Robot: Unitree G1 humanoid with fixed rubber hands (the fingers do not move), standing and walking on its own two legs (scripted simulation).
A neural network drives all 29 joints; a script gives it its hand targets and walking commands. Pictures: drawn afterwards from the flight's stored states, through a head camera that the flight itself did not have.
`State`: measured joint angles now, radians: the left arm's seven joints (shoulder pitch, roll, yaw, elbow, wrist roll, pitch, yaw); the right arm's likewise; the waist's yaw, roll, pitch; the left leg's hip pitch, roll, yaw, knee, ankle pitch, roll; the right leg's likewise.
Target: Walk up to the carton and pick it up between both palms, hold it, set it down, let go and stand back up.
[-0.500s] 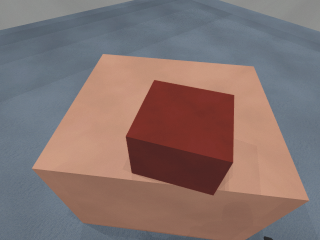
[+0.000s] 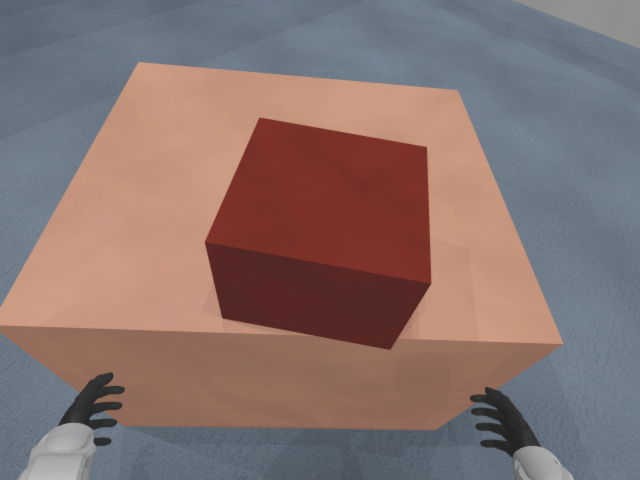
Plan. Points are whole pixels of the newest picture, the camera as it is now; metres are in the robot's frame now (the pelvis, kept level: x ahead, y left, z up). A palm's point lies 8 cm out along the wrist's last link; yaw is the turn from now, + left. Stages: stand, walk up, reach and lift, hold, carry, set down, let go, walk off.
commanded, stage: reach and lift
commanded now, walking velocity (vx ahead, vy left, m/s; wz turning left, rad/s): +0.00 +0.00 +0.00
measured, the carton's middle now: (324, 232) +0.48 -0.01 -0.01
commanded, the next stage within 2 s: none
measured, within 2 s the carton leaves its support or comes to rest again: neither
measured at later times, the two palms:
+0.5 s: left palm out of the picture +0.14 +0.29 -0.05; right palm (489, 461) +0.16 -0.22 -0.06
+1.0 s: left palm (72, 430) +0.19 +0.28 -0.03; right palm (496, 441) +0.18 -0.22 -0.03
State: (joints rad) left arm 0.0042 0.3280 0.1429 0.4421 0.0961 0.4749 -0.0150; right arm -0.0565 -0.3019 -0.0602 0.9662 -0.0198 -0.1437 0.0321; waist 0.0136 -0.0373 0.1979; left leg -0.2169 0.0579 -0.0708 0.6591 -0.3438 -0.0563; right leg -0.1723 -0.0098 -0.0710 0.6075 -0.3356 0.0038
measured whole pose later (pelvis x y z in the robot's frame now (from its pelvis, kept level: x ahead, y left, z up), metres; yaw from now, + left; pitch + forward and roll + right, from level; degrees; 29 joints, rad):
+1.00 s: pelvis +0.02 +0.02 +0.02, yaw -4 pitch -5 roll +0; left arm 0.23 0.28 0.05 0.46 -0.12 -0.03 -0.02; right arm 0.20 -0.21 -0.05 0.64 0.09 -0.29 -0.01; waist 0.06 -0.01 0.10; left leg -0.06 0.04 0.03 0.42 -0.26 -0.02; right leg -0.06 -0.03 0.02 0.39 -0.23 0.04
